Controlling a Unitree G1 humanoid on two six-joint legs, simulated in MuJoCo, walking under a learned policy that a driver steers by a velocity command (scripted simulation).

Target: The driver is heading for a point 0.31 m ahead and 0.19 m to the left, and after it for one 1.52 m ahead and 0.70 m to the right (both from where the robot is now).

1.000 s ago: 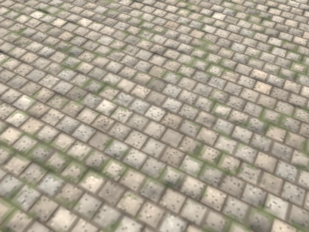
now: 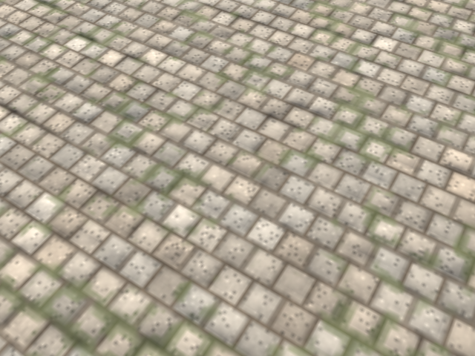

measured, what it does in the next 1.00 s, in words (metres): walks ahead: left foot, then right foot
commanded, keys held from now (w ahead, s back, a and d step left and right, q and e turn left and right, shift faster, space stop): w+q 0.32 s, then e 0.68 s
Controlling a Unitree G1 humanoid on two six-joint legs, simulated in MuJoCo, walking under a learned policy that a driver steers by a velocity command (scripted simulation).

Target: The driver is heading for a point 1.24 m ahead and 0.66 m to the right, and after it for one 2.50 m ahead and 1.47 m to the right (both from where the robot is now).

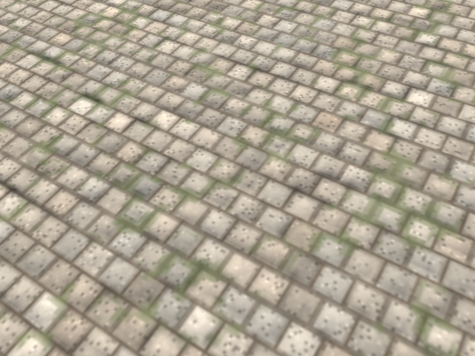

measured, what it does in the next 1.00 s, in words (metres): steps on the spot, turning right: left foot, then right foot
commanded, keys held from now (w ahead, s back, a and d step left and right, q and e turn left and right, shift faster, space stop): e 0.88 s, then no key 0.12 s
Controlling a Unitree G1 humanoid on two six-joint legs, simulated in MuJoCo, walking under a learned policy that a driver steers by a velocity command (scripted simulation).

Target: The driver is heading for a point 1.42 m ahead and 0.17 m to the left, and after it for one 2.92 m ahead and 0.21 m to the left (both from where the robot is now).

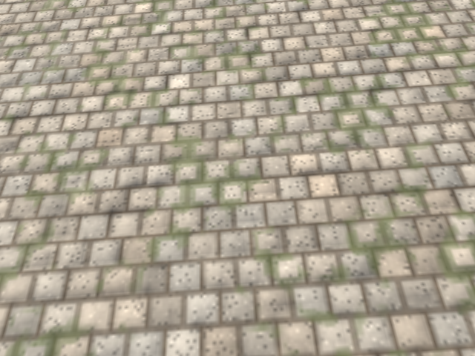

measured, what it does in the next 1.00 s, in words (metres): walks ahead: left foot, then right foot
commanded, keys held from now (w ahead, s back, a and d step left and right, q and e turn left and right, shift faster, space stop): no key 0.16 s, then w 0.84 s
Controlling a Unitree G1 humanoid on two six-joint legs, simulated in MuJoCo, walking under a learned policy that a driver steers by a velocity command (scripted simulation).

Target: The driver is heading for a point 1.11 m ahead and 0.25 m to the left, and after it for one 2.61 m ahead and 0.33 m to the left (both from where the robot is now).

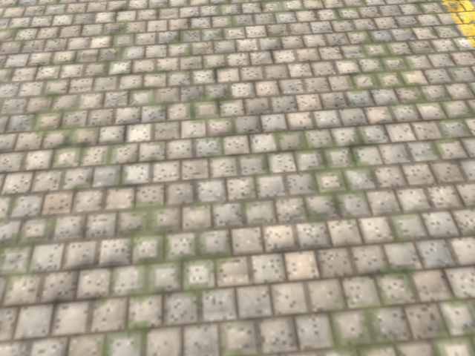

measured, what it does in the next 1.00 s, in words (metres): walks ahead: left foot, then right foot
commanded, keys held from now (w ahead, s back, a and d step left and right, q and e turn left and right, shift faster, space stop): w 0.94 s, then w+q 0.06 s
